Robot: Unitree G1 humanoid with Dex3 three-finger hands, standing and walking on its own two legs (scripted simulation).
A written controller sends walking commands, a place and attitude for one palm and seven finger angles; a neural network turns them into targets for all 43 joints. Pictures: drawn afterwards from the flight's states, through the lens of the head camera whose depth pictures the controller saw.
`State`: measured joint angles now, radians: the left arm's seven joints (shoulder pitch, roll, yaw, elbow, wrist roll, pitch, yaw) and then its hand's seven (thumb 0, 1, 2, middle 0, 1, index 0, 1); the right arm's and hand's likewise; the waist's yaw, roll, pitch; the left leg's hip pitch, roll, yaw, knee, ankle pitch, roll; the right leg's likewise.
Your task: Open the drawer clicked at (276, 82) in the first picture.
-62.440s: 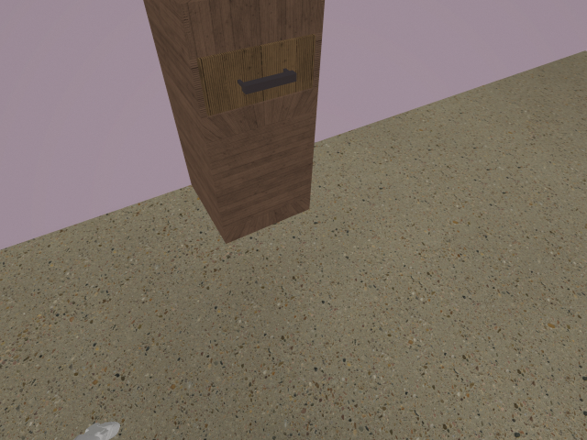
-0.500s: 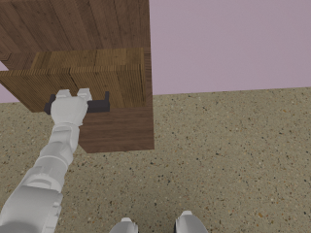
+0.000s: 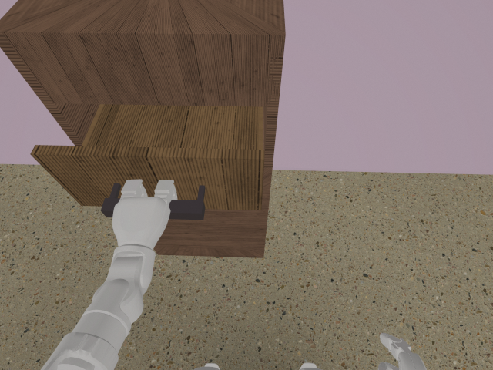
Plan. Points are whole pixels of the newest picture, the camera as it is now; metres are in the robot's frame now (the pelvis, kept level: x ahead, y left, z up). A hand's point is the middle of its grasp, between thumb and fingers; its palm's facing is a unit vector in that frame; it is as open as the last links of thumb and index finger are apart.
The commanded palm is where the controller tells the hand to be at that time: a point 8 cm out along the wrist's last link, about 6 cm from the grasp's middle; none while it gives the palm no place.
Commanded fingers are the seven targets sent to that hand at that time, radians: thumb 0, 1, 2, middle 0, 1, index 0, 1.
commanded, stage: pull the drawer open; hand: left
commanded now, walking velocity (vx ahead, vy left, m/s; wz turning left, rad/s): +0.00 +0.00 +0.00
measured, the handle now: (156, 198) +0.40 +0.20 -0.01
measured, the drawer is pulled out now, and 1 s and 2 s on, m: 0.12 0.24 0.30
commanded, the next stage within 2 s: open the thumb to release the handle in 1.54 s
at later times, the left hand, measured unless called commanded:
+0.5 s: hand (150, 242) +0.32 +0.20 -0.03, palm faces -0.02 -0.06 -1.00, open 6.0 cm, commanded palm +0.27 +0.20 +0.02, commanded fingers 0.00 0.90 0.90 -0.40 -1.35 -0.40 -1.35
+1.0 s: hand (138, 304) +0.22 +0.19 -0.03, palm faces -0.03 -0.11 -0.99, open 6.1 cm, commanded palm +0.17 +0.19 +0.02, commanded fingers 0.00 0.90 0.90 -0.40 -1.35 -0.40 -1.35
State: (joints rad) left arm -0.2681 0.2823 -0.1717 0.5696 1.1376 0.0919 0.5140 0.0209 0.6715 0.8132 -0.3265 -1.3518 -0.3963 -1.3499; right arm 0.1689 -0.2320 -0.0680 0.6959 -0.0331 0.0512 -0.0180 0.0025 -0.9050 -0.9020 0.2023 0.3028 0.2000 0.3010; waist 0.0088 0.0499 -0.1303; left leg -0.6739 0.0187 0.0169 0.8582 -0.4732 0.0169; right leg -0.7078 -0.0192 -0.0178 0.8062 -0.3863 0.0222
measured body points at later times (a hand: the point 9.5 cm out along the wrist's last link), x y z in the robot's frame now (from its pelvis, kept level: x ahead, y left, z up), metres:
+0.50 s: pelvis -0.01 -0.02 +0.00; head +0.06 -0.04 +0.45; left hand +0.32 +0.20 +0.03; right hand +0.07 -0.29 -0.13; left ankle -0.04 +0.10 -0.70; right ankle -0.01 -0.14 -0.70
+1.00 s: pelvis +0.01 -0.02 +0.00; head +0.06 -0.03 +0.44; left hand +0.21 +0.19 +0.03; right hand +0.22 -0.24 -0.09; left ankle -0.04 +0.10 -0.70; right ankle -0.01 -0.14 -0.70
